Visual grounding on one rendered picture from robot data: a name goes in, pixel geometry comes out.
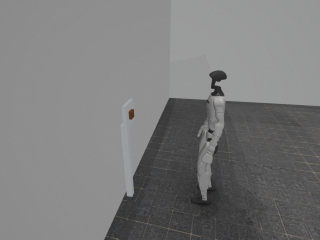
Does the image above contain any panel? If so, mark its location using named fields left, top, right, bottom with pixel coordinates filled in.
left=120, top=98, right=135, bottom=197

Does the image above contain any left robot forearm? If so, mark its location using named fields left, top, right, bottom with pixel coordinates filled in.
left=206, top=123, right=223, bottom=154

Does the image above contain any button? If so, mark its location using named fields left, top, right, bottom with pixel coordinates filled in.
left=128, top=109, right=134, bottom=120

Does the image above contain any left robot hand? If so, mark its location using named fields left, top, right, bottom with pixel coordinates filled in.
left=198, top=152, right=213, bottom=172

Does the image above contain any right robot hand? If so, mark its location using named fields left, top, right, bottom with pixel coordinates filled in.
left=197, top=125, right=209, bottom=137

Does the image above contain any robot right foot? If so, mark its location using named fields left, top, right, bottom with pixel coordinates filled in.
left=196, top=184, right=216, bottom=192

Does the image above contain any right robot forearm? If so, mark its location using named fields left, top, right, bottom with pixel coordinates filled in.
left=203, top=118, right=209, bottom=127

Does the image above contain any left robot upper arm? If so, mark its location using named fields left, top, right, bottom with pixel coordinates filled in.
left=213, top=97, right=225, bottom=129

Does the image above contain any humanoid robot head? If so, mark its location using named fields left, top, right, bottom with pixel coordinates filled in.
left=209, top=70, right=227, bottom=97

